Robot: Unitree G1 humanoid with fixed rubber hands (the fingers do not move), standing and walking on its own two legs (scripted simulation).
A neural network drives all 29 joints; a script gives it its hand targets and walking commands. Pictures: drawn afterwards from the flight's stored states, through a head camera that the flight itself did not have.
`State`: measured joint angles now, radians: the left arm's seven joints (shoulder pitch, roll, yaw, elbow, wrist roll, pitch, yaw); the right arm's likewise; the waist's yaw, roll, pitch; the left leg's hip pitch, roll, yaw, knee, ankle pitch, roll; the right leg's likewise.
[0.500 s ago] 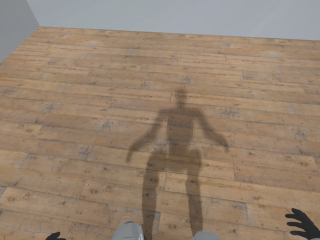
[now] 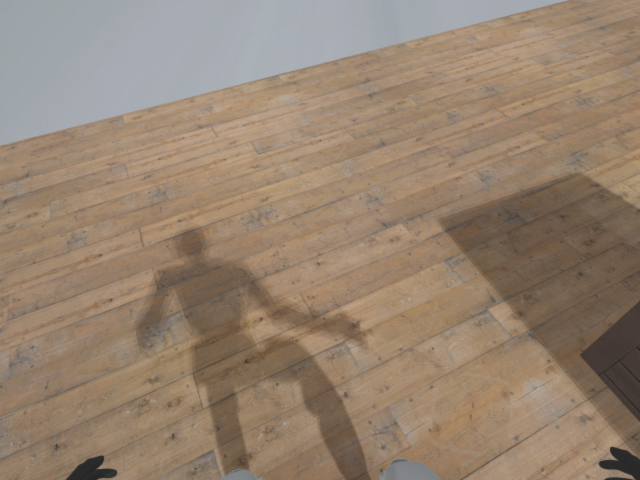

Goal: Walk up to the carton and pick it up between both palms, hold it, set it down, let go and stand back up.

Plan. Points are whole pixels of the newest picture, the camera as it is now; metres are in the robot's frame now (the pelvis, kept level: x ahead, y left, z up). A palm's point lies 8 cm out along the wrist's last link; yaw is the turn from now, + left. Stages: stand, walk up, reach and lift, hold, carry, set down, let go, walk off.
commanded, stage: walk up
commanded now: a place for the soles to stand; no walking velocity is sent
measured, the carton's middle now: out of the picture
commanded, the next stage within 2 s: none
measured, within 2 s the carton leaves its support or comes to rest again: neither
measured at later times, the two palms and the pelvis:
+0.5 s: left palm (266, 403) +0.24 +0.10 -0.07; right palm out of the picture -0.21 -0.44 -0.09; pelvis -0.06 -0.11 +0.00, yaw -31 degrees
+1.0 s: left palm (451, 386) +0.26 -0.16 -0.09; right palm out of the picture -0.39 -0.48 -0.09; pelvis -0.10 -0.24 -0.01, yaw -53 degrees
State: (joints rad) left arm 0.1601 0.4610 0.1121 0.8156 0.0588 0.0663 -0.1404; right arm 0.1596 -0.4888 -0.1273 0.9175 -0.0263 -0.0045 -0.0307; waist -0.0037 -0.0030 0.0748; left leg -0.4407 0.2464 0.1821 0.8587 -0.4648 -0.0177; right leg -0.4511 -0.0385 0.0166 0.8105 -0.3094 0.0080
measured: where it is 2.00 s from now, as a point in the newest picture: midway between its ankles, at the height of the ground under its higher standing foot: outside the picture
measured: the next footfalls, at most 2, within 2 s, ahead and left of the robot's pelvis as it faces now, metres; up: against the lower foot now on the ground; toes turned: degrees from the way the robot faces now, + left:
left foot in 0.18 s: +0.10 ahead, +0.07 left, +0.00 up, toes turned -9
right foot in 0.38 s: +0.02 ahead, -0.25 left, +0.00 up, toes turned -29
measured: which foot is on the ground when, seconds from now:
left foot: up 0.00-0.16, down 0.18-0.40, up 0.42-0.60, down 0.62-0.90, up 0.92-1.00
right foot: down 0.00-0.20, up 0.22-0.36, down 0.38-0.62, up 0.64-0.84, down 0.86-1.00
